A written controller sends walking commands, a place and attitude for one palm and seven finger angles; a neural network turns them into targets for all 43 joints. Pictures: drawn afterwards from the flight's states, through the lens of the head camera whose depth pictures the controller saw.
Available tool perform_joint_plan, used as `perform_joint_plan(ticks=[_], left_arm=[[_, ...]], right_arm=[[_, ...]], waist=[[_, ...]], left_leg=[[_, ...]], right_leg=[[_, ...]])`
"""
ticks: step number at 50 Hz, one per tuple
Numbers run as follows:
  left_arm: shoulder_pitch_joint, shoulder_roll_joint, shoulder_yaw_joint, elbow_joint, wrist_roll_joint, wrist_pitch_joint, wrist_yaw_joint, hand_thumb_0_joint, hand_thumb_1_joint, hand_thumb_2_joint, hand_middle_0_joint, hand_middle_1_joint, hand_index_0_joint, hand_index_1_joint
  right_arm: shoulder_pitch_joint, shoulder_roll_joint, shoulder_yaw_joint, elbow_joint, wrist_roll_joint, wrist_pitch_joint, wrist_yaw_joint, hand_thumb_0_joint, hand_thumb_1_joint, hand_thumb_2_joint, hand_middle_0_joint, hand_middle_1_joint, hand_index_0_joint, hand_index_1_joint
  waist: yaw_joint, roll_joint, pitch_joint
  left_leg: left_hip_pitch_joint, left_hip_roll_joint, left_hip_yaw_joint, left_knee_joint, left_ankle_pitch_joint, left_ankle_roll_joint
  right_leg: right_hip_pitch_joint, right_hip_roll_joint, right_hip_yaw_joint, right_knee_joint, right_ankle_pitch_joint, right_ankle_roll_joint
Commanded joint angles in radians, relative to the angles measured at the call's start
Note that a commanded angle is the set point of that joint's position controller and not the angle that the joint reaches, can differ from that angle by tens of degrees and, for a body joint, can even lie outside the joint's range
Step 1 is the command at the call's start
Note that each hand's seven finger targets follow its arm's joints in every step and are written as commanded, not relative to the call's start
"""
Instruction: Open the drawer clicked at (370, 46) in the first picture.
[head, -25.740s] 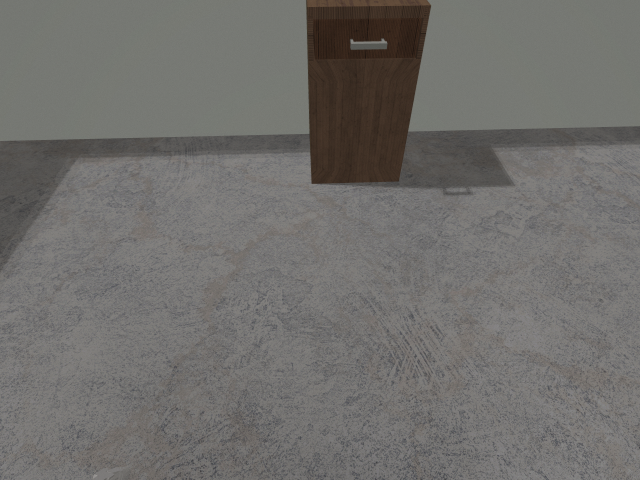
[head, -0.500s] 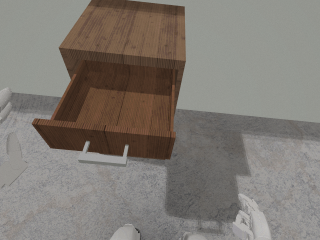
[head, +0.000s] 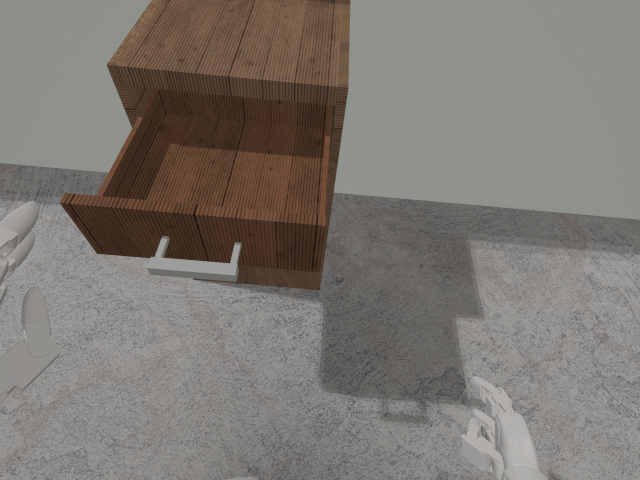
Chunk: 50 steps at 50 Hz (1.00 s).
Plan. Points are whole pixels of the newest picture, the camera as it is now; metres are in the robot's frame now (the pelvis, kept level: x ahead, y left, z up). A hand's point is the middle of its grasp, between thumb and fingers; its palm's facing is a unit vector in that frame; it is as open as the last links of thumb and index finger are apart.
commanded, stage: stop stepping back and stand still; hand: left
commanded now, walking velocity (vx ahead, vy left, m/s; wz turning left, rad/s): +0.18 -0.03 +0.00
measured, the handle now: (197, 257) +0.44 +0.21 -0.07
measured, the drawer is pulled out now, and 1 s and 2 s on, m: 0.30 0.30 0.30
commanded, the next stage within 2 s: let the arm hang, fingers relaxed in 0.48 s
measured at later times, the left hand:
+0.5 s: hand (36, 403) +0.16 +0.22 +0.17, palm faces +0.35 -0.81 -0.46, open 7.4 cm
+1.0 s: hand out of the picture -0.04 +0.16 -0.17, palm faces +0.09 -0.98 -0.20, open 7.0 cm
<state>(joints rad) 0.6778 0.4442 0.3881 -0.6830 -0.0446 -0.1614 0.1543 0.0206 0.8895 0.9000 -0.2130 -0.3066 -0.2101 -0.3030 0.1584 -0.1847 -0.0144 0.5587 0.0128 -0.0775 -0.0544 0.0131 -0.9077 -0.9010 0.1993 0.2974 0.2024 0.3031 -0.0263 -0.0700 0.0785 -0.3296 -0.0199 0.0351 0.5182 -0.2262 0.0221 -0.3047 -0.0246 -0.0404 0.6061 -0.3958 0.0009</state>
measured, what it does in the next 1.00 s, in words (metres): stands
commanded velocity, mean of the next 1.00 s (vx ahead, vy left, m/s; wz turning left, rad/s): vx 0.04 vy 0.01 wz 0.00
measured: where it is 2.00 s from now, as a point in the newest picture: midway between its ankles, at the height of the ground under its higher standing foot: outside the picture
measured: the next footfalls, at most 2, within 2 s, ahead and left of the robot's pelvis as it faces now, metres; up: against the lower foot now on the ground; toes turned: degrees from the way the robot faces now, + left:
none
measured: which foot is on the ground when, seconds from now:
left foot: down 0.00-1.00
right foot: down 0.00-1.00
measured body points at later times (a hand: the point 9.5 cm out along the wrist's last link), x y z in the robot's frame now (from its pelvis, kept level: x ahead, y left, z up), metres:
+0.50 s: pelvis -0.02 -0.02 +0.01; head -0.01 -0.01 +0.45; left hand +0.14 +0.26 +0.19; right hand +0.13 -0.24 -0.08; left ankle -0.01 +0.10 -0.73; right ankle -0.01 -0.11 -0.73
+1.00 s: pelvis -0.03 -0.02 +0.01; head +0.00 -0.01 +0.45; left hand -0.05 +0.21 -0.15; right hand -0.01 -0.25 -0.15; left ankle -0.01 +0.10 -0.73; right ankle -0.01 -0.11 -0.73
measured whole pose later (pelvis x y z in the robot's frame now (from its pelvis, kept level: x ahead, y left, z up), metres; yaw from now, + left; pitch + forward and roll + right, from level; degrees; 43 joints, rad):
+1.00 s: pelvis -0.03 -0.02 +0.01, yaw +3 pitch -2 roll -1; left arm 0.31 0.19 0.03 1.02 0.02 0.04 0.02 -0.01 0.99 0.90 -0.21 -0.30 -0.20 -0.30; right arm 0.30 -0.16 0.00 1.02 -0.01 0.04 -0.03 0.01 -0.92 -0.90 0.20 0.30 0.20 0.30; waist 0.01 -0.01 0.09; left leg -0.24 0.01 -0.03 0.49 -0.22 -0.01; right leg -0.20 0.02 -0.12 0.45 -0.23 -0.05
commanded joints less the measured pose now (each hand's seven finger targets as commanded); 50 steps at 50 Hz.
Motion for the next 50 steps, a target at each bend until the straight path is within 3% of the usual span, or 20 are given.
perform_joint_plan(ticks=[1, 4, 6, 7, 8, 10, 13, 16, 18, 23, 28, 29, 31, 33, 35, 41, 43, 46, 48, 50], left_arm=[[0.066, 0.115, 0.134, -0.245, -0.014, -0.081, 0.029, 0.0, 0.9, 0.9, -0.2, -0.3, -0.2, -0.3], [0.064, 0.101, 0.134, -0.143, -0.019, -0.079, 0.025, 0.0, 0.9, 0.9, -0.2, -0.3, -0.2, -0.3], [0.047, 0.087, 0.109, -0.095, -0.019, -0.074, 0.022, 0.0, 0.9, 0.9, -0.2, -0.3, -0.2, -0.3], [0.02, 0.085, 0.096, -0.091, -0.02, -0.069, 0.022, 0.0, 0.9, 0.9, -0.2, -0.3, -0.2, -0.3], [-0.011, 0.084, 0.09, -0.099, -0.017, -0.066, 0.025, 0.0, 0.9, 0.9, -0.2, -0.3, -0.2, -0.3], [-0.043, 0.079, 0.07, -0.071, -0.002, -0.063, 0.029, 0.0, 0.9, 0.9, -0.2, -0.3, -0.2, -0.3], [-0.097, 0.09, 0.057, -0.12, 0.008, -0.081, 0.03, 0.0, 0.9, 0.9, -0.2, -0.3, -0.2, -0.3], [-0.073, 0.096, 0.072, -0.148, 0.016, -0.093, 0.03, 0.0, 0.9, 0.9, -0.2, -0.3, -0.2, -0.3], [-0.083, 0.113, 0.084, -0.179, 0.02, -0.101, 0.033, 0.0, 0.9, 0.9, -0.2, -0.3, -0.2, -0.3], [0.003, 0.075, 0.072, -0.097, -0.005, -0.1, 0.028, 0.0, 0.9, 0.9, -0.2, -0.3, -0.2, -0.3], [-0.011, 0.085, 0.073, -0.101, -0.011, -0.09, 0.026, 0.0, 0.9, 0.9, -0.2, -0.3, -0.2, -0.3], [-0.183, -0.064, -0.302, 0.738, 0.099, 0.064, -0.113, 0.0, 0.9, 0.9, -0.2, -0.3, -0.2, -0.3], [-0.198, -0.134, -0.288, 0.818, 0.078, 0.147, -0.141, 0.0, 0.9, 0.9, -0.2, -0.3, -0.2, -0.3], [-0.286, -0.128, -0.3, 0.924, 0.084, 0.155, -0.146, 0.0, 0.9, 0.9, -0.2, -0.3, -0.2, -0.3], [-0.337, -0.12, -0.302, 1.052, 0.082, 0.165, -0.146, 0.0, 0.9, 0.9, -0.2, -0.3, -0.2, -0.3], [-0.41, -0.115, -0.326, 1.439, 0.064, 0.181, -0.134, 0.0, 0.9, 0.9, -0.2, -0.3, -0.2, -0.3], [-0.393, -0.117, -0.33, 1.529, 0.063, 0.174, -0.135, 0.0, 0.9, 0.9, -0.2, -0.3, -0.2, -0.3], [-0.364, -0.151, -0.329, 1.617, 0.059, 0.17, -0.134, 0.0, 0.9, 0.9, -0.2, -0.3, -0.2, -0.3], [-0.356, -0.159, -0.335, 1.662, 0.058, 0.167, -0.134, 0.0, 0.9, 0.9, -0.2, -0.3, -0.2, -0.3], [-0.346, -0.172, -0.342, 1.7, 0.056, 0.166, -0.135, 0.0, 0.9, 0.9, -0.2, -0.3, -0.2, -0.3]], right_arm=[[-0.043, -0.135, -0.026, -0.132, 0.007, -0.079, 0.009, 0.0, -0.9, -0.9, 0.2, 0.3, 0.2, 0.3], [-0.055, -0.14, -0.031, -0.136, 0.019, -0.063, 0.007, 0.0, -0.9, -0.9, 0.2, 0.3, 0.2, 0.3], [-0.036, -0.144, -0.048, -0.133, 0.017, -0.037, 0.001, 0.0, -0.9, -0.9, 0.2, 0.3, 0.2, 0.3], [-0.025, -0.144, -0.05, -0.118, 0.014, -0.031, 0.001, 0.0, -0.9, -0.9, 0.2, 0.3, 0.2, 0.3], [-0.021, -0.15, -0.046, -0.107, 0.008, -0.029, 0.002, 0.0, -0.9, -0.9, 0.2, 0.3, 0.2, 0.3], [-0.042, -0.13, -0.027, -0.1, 0.007, -0.037, 0.0, 0.0, -0.9, -0.9, 0.2, 0.3, 0.2, 0.3], [-0.073, -0.156, -0.03, -0.125, -0.001, -0.056, -0.011, 0.0, -0.9, -0.9, 0.2, 0.3, 0.2, 0.3], [-0.058, -0.132, -0.01, -0.125, -0.001, -0.062, -0.008, 0.0, -0.9, -0.9, 0.2, 0.3, 0.2, 0.3], [-0.062, -0.129, -0.011, -0.133, -0.001, -0.073, -0.008, 0.0, -0.9, -0.9, 0.2, 0.3, 0.2, 0.3], [-0.04, -0.132, -0.024, -0.116, -0.001, -0.083, 0.003, 0.0, -0.9, -0.9, 0.2, 0.3, 0.2, 0.3], [-0.051, -0.134, -0.026, -0.114, 0.004, -0.057, 0.004, 0.0, -0.9, -0.9, 0.2, 0.3, 0.2, 0.3], [-0.058, -0.257, -0.072, 0.139, -0.003, -0.094, 0.086, 0.0, -0.9, -0.9, 0.2, 0.3, 0.2, 0.3], [0.054, -0.166, -0.045, 0.141, -0.019, -0.016, 0.07, 0.0, -0.9, -0.9, 0.2, 0.3, 0.2, 0.3], [0.05, -0.154, -0.031, 0.136, -0.028, 0.012, 0.061, 0.0, -0.9, -0.9, 0.2, 0.3, 0.2, 0.3], [0.043, -0.157, -0.028, 0.153, -0.031, 0.037, 0.05, 0.0, -0.9, -0.9, 0.2, 0.3, 0.2, 0.3], [0.04, -0.121, -0.001, 0.277, -0.034, 0.077, 0.03, 0.0, -0.9, -0.9, 0.2, 0.3, 0.2, 0.3], [0.059, -0.114, 0.0, 0.316, -0.028, 0.079, 0.024, 0.0, -0.9, -0.9, 0.2, 0.3, 0.2, 0.3], [0.111, -0.078, -0.001, 0.372, -0.031, 0.082, 0.017, 0.0, -0.9, -0.9, 0.2, 0.3, 0.2, 0.3], [0.145, -0.07, -0.005, 0.4, -0.028, 0.086, 0.013, 0.0, -0.9, -0.9, 0.2, 0.3, 0.2, 0.3], [0.18, -0.061, -0.004, 0.434, -0.027, 0.085, 0.011, 0.0, -0.9, -0.9, 0.2, 0.3, 0.2, 0.3]], waist=[[0.007, 0.232, -0.188], [-0.004, 0.123, -0.142], [-0.018, -0.002, -0.084], [-0.023, -0.07, -0.081], [-0.027, -0.073, -0.094], [-0.023, -0.076, -0.078], [0.001, 0.099, -0.011], [0.01, 0.226, -0.038], [0.018, 0.233, -0.051], [0.01, 0.071, -0.129], [0.005, 0.089, -0.134], [-0.026, 0.104, -0.084], [0.005, 0.076, -0.161], [0.014, -0.096, -0.157], [0.021, -0.136, -0.147], [0.036, 0.165, -0.045], [0.037, 0.154, -0.034], [0.035, 0.226, -0.059], [0.032, 0.135, -0.05], [0.029, 0.134, -0.048]], left_leg=[[0.057, 0.214, -0.181, -0.128, 0.255, 0.055], [-0.104, 0.114, -0.113, -0.118, -0.253, 0.011], [-0.019, 0.028, -0.051, 0.126, -0.213, -0.015], [0.028, 0.009, -0.039, 0.255, -0.17, -0.017], [0.044, 0.011, -0.039, 0.28, -0.135, -0.011], [0.068, 0.037, -0.045, 0.095, -0.132, 0.008], [0.051, 0.105, -0.135, -0.134, -0.11, 0.036], [-0.078, 0.159, -0.239, -0.274, -0.293, 0.053], [-0.118, 0.161, -0.228, -0.281, -0.273, 0.052], [0.01, 0.08, -0.106, -0.096, 0.015, 0.01], [0.072, 0.082, -0.092, -0.093, 0.077, 0.002], [-0.001, 0.112, -0.118, 0.056, 0.217, -0.001], [0.012, 0.129, -0.138, 0.021, 0.195, 0.022], [-0.005, 0.115, -0.165, 0.032, 0.211, 0.033], [0.013, 0.077, -0.135, 0.057, 0.206, 0.029], [0.02, 0.097, -0.153, -0.104, 0.128, 0.025], [0.047, 0.096, -0.149, -0.119, 0.084, 0.022], [0.061, 0.092, -0.134, -0.136, 0.016, 0.02], [0.083, 0.098, -0.132, -0.134, 0.019, 0.022], [0.092, 0.098, -0.127, -0.141, 0.026, 0.025]], right_leg=[[0.145, 0.004, -0.012, -0.12, 0.093, 0.018], [0.205, -0.041, 0.038, -0.235, 0.03, -0.008], [-0.042, -0.159, 0.241, -0.385, -0.232, -0.087], [-0.122, -0.23, 0.306, -0.419, -0.253, -0.125], [-0.116, -0.241, 0.292, -0.401, -0.177, -0.137], [-0.076, -0.205, 0.187, -0.344, -0.107, -0.098], [-0.023, -0.083, 0.109, -0.241, -0.024, -0.039], [0.114, -0.011, 0.032, -0.149, 0.015, -0.005], [0.179, -0.003, 0.025, -0.132, 0.091, -0.001], [0.179, -0.067, 0.096, -0.258, 0.219, -0.021], [0.146, -0.066, 0.088, -0.266, 0.253, -0.024], [0.019, -0.108, -0.001, -0.073, 0.392, -0.048], [0.036, -0.08, 0.023, -0.075, 0.279, -0.045], [0.058, -0.072, 0.03, -0.074, 0.289, -0.059], [0.083, -0.113, 0.062, -0.104, 0.374, -0.081], [0.13, -0.063, 0.072, -0.191, 0.21, -0.057], [0.133, -0.064, 0.082, -0.234, 0.189, -0.061], [0.158, -0.07, 0.083, -0.272, 0.162, -0.07], [0.142, -0.069, 0.072, -0.292, 0.145, -0.071], [0.141, -0.074, 0.075, -0.304, 0.137, -0.072]])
